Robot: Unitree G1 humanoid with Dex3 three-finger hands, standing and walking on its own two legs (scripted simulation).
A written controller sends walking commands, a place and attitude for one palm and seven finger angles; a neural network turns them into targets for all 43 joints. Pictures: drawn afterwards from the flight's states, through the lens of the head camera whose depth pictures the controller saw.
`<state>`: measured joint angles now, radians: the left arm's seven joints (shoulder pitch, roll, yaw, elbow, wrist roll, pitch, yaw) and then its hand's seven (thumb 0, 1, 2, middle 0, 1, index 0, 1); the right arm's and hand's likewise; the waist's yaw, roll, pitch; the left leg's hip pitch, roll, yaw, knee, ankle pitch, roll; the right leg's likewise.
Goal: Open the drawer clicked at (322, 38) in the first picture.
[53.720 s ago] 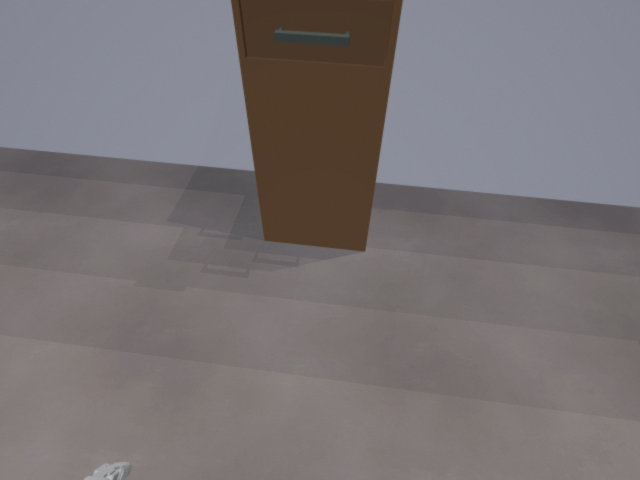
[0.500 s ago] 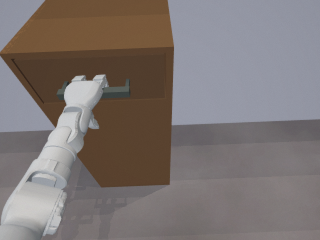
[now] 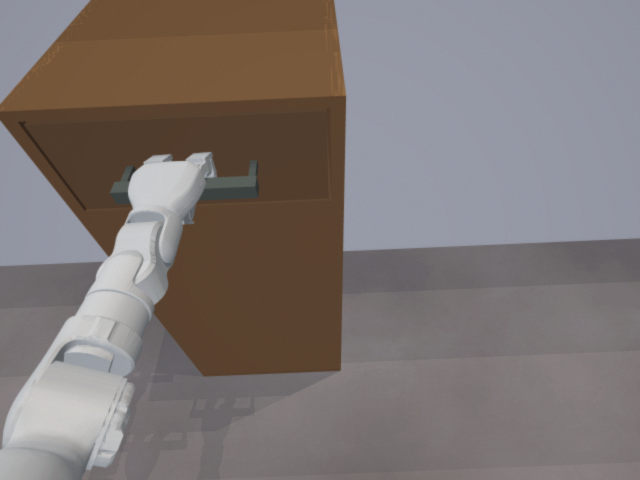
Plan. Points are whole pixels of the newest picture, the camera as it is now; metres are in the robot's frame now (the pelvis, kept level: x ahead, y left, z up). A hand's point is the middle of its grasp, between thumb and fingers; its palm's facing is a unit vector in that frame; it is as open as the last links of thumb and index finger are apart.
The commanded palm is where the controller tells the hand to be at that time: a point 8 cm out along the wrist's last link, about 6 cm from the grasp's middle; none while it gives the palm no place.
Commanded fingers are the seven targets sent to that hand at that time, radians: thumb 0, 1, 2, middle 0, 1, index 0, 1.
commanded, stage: pull the drawer open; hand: left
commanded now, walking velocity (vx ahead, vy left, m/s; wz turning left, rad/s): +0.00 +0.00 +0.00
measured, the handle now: (189, 179) +0.49 +0.19 +0.11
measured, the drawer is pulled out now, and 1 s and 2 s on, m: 0.00 0.02 0.07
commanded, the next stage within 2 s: none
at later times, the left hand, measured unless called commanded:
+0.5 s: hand (181, 227) +0.42 +0.19 +0.08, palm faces +0.02 -0.07 -1.00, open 5.3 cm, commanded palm +0.40 +0.20 +0.14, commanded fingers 0.00 0.90 0.90 -0.40 -1.35 -0.40 -1.35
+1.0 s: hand (179, 227) +0.42 +0.19 +0.08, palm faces -0.03 -0.03 -1.00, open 5.3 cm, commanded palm +0.41 +0.20 +0.14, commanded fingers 0.00 0.90 0.90 -0.40 -1.35 -0.40 -1.35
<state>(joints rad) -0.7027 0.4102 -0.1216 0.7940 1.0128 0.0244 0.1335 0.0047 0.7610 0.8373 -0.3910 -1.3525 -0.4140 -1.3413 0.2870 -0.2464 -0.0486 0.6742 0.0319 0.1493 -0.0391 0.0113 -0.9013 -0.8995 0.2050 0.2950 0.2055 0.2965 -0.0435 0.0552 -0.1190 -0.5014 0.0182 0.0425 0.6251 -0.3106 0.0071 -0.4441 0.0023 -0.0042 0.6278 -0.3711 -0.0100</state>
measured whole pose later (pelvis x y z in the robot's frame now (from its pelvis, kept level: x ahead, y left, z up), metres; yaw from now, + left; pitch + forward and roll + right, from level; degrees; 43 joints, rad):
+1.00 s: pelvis +0.00 +0.00 +0.00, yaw +1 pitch +9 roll +0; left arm -0.64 0.41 -0.15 0.70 0.99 0.03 0.11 -0.01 0.76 0.85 -0.36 -1.35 -0.41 -1.35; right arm 0.27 -0.25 -0.05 0.69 0.03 0.15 -0.05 0.01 -0.90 -0.90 0.20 0.29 0.21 0.30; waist -0.02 0.06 -0.10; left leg -0.48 0.01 0.02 0.62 -0.30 0.00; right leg -0.42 0.00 -0.02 0.63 -0.37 -0.02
